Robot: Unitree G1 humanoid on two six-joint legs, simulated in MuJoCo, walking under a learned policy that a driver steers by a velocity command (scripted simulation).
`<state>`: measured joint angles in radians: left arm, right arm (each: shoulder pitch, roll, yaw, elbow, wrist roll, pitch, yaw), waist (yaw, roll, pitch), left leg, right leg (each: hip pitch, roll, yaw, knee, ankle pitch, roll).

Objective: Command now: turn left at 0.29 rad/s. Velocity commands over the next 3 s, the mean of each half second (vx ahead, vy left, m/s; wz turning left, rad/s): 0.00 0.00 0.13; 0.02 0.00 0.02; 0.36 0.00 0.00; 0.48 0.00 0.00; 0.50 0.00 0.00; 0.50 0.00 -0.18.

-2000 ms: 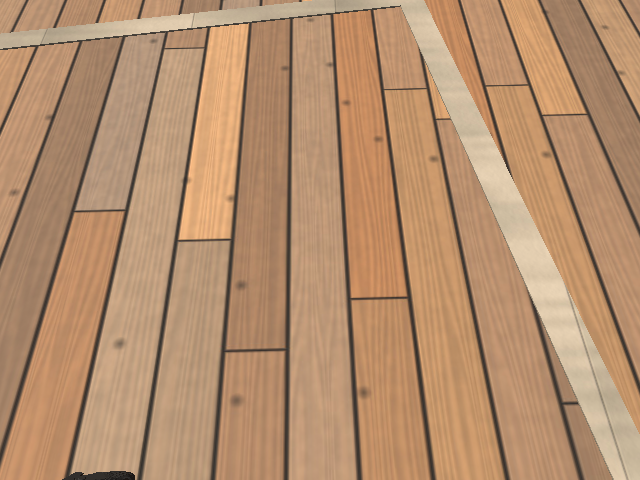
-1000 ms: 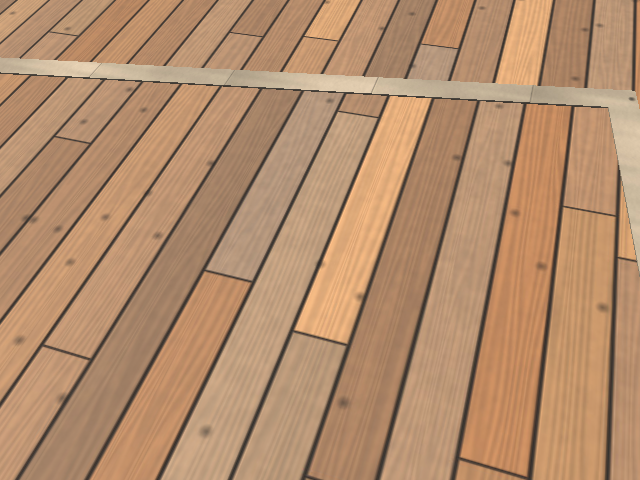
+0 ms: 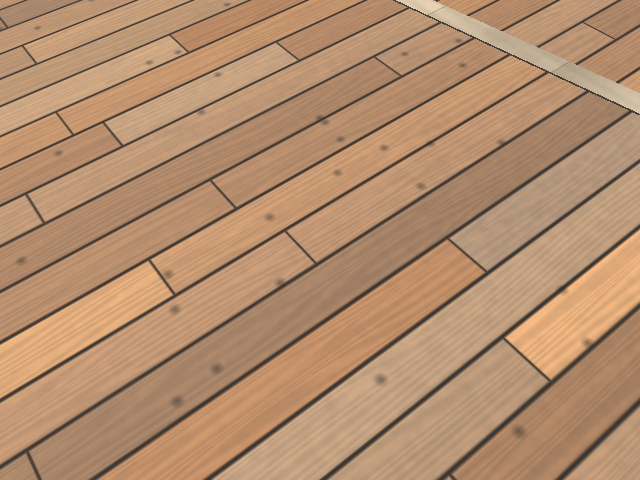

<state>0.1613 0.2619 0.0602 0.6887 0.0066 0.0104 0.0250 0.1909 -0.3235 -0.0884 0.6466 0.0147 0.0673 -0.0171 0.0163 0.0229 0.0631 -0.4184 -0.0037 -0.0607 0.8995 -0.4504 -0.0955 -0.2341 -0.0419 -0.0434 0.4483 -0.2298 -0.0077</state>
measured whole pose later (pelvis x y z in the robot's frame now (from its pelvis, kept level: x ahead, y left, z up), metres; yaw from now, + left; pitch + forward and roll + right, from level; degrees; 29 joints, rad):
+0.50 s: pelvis +0.00 +0.03 -0.01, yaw +2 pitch -1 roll +0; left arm 0.21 0.27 0.03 0.82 0.01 0.00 0.01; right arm 0.14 -0.23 -0.02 0.76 -0.01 0.02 -0.01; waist 0.02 0.01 0.03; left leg -0.19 -0.04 -0.03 0.50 -0.28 0.02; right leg -0.19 -0.05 0.00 0.49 -0.28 0.04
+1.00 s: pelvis +0.01 +0.03 -0.01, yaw +2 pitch -2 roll +0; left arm 0.25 0.25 0.02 0.96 0.00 0.00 0.04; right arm 0.22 -0.24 -0.04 0.98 0.01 0.01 -0.03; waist 0.01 0.00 0.02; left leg -0.19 -0.03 -0.03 0.54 -0.33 0.03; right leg -0.20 -0.03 0.01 0.56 -0.37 0.01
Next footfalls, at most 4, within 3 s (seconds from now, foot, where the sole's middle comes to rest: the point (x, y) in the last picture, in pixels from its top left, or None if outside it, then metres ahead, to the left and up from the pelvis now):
0.10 left None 0.03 0.14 -0.78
0.34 right None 0.04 -0.11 -0.78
1.60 left None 0.42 0.14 -0.78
2.12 right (393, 356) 0.72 -0.10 -0.78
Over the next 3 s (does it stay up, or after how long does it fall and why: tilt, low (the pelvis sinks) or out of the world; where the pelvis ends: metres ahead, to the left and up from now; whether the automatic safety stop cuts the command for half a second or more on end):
stays up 1.02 0.06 0.00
